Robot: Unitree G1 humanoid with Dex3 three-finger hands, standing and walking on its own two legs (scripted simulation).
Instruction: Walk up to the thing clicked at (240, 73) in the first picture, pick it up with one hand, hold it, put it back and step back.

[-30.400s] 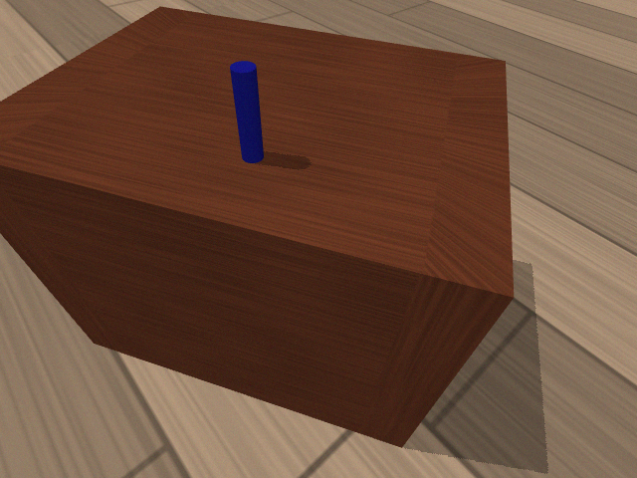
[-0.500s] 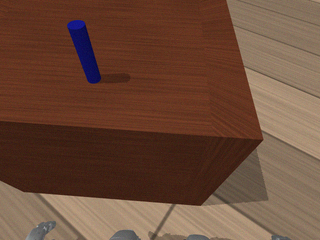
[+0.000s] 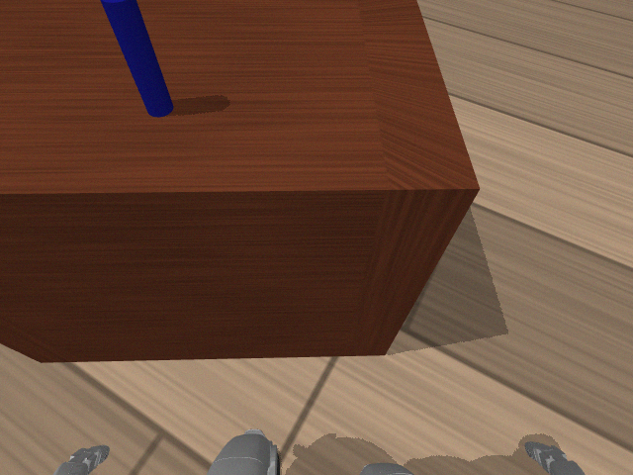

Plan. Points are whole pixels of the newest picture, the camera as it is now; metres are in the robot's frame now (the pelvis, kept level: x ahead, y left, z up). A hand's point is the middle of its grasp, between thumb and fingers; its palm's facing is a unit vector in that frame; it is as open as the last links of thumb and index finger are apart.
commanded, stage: step back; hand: left
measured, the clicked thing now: (141, 59) +0.62 +0.26 +0.13
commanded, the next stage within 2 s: none
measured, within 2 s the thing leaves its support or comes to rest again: neither
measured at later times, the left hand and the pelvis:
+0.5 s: hand out of the picture -0.04 +0.29 -0.14, palm faces +0.10 -0.93 -0.36, open 7.4 cm; pelvis -0.14 +0.01 +0.01, yaw +4 degrees
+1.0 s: hand out of the picture -0.23 +0.24 -0.12, palm faces +0.04 -0.90 -0.43, open 7.4 cm; pelvis -0.30 -0.04 +0.01, yaw +3 degrees
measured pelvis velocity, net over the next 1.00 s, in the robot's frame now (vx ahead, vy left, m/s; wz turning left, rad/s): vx -0.30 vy -0.04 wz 0.06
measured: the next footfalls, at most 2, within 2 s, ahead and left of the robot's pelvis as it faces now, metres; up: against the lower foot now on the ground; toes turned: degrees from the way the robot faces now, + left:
left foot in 0.34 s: -0.07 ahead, +0.12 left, +0.00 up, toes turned +3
right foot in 0.76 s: -0.23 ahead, -0.16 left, +0.00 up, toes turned +1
